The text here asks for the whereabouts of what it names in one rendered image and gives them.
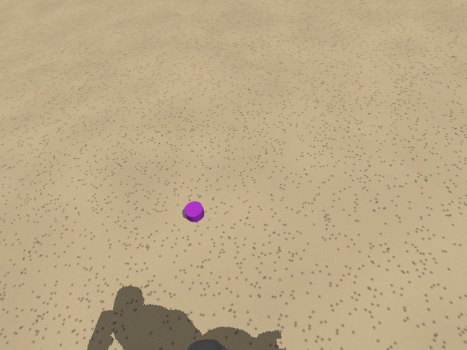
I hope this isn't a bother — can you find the tin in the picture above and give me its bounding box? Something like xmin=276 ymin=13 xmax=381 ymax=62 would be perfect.
xmin=185 ymin=201 xmax=204 ymax=222

